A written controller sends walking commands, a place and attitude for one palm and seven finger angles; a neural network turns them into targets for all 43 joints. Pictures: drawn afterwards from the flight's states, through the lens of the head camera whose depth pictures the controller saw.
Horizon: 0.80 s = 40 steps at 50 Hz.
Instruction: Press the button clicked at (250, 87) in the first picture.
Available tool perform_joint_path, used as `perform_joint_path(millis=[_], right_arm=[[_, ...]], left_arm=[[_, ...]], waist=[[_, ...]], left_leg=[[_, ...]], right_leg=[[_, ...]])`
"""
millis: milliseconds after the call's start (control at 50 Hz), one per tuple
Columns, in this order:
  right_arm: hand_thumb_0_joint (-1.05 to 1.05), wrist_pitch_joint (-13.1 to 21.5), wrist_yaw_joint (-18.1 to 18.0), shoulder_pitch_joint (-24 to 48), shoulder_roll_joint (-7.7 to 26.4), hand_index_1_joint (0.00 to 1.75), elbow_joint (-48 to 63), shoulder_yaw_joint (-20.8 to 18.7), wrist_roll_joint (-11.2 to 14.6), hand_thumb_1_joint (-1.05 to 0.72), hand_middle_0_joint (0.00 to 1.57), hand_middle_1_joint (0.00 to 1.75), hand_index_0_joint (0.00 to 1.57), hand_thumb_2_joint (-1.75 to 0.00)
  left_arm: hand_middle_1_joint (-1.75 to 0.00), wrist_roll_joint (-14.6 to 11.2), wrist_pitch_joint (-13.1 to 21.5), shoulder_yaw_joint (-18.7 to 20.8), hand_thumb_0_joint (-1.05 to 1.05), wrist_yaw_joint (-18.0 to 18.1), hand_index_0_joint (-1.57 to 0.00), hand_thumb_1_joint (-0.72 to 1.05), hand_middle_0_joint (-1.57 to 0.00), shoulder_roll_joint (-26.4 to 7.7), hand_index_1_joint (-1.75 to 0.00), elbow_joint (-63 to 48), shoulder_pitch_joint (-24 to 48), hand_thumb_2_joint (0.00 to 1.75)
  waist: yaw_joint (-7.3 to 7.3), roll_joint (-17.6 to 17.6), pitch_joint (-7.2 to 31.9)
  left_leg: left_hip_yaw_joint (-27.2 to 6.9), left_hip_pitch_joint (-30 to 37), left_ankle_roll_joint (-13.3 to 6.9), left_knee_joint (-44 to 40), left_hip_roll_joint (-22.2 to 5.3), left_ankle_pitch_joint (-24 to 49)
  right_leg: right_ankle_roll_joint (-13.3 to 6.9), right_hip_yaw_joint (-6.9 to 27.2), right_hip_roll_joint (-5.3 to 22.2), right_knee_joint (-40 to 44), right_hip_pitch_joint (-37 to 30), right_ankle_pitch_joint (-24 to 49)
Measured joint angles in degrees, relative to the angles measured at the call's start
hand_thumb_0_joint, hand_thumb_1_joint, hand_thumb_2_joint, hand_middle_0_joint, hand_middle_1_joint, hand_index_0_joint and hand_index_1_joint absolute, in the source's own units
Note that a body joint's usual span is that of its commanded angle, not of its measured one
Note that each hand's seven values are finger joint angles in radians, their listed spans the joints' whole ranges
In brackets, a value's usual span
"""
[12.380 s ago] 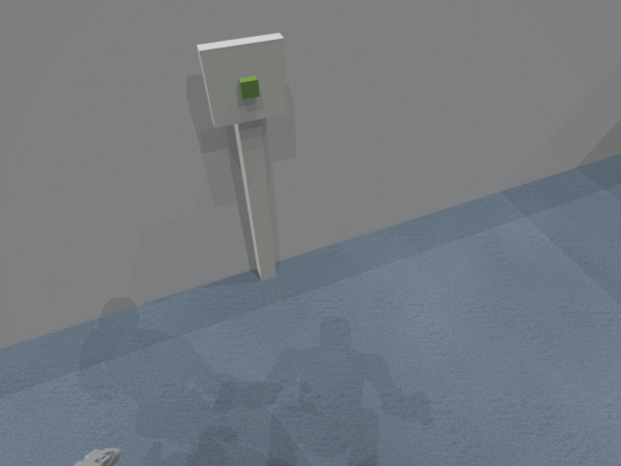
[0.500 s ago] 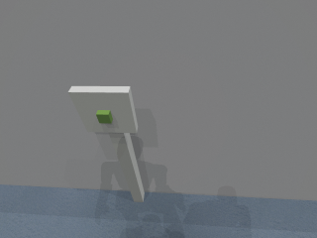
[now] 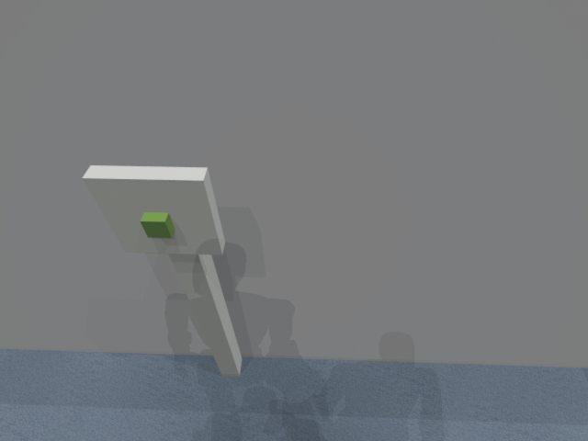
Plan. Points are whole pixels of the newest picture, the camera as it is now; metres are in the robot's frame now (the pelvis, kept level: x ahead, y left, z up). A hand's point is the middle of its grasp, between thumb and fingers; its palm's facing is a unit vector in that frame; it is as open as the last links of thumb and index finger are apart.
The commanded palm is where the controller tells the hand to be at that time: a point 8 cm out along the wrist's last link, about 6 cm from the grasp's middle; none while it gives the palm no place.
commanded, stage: come to a stop and stand still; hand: left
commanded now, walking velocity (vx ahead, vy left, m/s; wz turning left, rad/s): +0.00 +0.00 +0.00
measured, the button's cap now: (158, 223) +0.43 +0.24 +0.05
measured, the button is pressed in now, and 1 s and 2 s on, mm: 0 0 0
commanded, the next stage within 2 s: look again from close up in 0.06 s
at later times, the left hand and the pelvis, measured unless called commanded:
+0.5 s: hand out of the picture -0.01 +0.16 -0.17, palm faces +0.04 -0.98 -0.19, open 7.4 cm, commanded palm none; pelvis +0.00 -0.01 +0.00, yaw +0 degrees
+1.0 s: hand out of the picture +0.01 +0.19 -0.18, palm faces +0.06 -0.97 -0.23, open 7.4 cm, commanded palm none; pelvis -0.01 +0.00 -0.01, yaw +0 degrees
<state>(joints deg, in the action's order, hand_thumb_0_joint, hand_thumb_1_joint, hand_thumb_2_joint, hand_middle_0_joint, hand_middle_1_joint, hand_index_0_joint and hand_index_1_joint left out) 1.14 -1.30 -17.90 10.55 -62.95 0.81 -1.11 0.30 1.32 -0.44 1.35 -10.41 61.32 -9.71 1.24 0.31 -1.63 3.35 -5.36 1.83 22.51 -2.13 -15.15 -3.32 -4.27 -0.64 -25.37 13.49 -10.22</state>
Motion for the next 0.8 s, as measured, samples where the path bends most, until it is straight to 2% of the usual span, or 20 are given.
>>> perform_joint_path(millis=[180, 460, 800], right_arm=[[0.0, 0.06, -0.07, 0.21, -2.11, 0.3, -0.14, 0.13, 0.07, -0.91, 0.2, 0.3, 0.2, -0.89], [0.0, -0.14, -0.43, -0.67, -2.17, 0.3, -0.98, -0.22, 0.19, -0.91, 0.2, 0.3, 0.2, -0.89], [0.0, 0.13, -0.54, -2.66, -3.63, 0.3, -1.51, -0.01, 0.15, -0.91, 0.2, 0.3, 0.2, -0.89]], left_arm=[[-0.3, 0.06, -0.26, 0.5, 0.0, 0.37, -0.2, 0.91, -0.2, 0.48, -0.3, 0.92, -2.81, 0.9], [-0.3, 0.22, -0.57, 0.4, 0.0, 0.32, -0.2, 0.9, -0.2, 1.95, -0.3, 2.9, -7.5, 0.9], [-0.3, 0.28, -0.45, 0.7, 0.01, 0.37, -0.2, 0.91, -0.2, 1.92, -0.3, 2.5, -7.16, 0.9]], waist=[[-0.65, 0.31, -0.1], [-1.57, 0.01, -0.19], [-1.41, -0.62, 0.11]], left_leg=[[-0.23, 0.15, 0.62, -0.25, -0.86, -0.01], [-0.49, -0.1, 0.84, 0.06, -1.4, -0.11], [-0.54, -0.83, 0.59, 0.74, -1.19, -0.4]], right_leg=[[-0.63, -0.33, -0.85, 0.85, -0.45, 0.2], [-0.97, -0.62, -1.38, 1.53, -0.7, 0.53], [-0.7, -0.62, -1.14, 1.28, -0.19, 0.49]])
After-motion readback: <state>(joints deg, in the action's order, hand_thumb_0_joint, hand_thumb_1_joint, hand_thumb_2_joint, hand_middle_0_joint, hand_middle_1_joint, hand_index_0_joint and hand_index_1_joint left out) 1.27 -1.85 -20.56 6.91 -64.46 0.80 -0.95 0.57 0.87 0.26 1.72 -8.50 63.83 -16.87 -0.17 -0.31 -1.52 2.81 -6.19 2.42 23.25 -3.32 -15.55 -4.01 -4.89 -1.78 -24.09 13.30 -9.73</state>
